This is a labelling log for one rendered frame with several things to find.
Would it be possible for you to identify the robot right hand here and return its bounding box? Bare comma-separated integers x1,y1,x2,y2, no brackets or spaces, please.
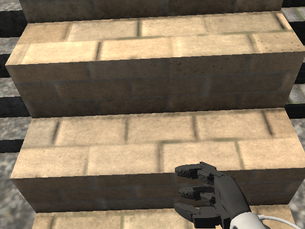
173,161,252,229

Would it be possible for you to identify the right robot forearm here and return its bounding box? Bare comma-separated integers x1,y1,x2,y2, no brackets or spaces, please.
230,212,271,229

